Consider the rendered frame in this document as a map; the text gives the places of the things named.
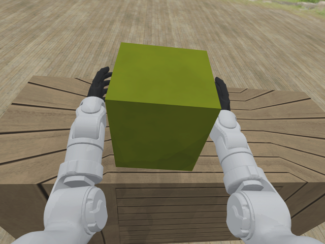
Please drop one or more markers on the carton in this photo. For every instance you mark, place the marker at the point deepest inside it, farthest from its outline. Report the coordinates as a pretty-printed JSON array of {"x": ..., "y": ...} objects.
[{"x": 162, "y": 104}]

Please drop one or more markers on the right robot hand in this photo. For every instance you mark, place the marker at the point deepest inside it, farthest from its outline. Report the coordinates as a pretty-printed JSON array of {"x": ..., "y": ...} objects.
[{"x": 222, "y": 94}]

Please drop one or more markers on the right robot forearm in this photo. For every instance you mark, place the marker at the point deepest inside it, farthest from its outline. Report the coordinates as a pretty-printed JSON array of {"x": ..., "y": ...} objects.
[{"x": 241, "y": 172}]

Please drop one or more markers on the left robot hand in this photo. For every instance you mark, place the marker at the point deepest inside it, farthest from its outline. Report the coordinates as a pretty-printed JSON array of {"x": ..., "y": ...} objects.
[{"x": 96, "y": 88}]

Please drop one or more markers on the pedestal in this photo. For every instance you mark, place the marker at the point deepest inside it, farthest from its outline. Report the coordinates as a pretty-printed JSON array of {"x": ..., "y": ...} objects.
[{"x": 285, "y": 131}]

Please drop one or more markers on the left robot upper arm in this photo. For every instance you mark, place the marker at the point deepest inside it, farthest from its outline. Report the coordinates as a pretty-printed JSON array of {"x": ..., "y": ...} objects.
[{"x": 72, "y": 216}]

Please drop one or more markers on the right robot upper arm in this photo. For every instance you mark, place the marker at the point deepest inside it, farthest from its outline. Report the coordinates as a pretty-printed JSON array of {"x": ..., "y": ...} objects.
[{"x": 261, "y": 217}]

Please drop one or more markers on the left robot forearm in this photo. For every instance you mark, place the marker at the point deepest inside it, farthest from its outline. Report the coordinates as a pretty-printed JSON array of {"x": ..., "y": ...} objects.
[{"x": 82, "y": 165}]

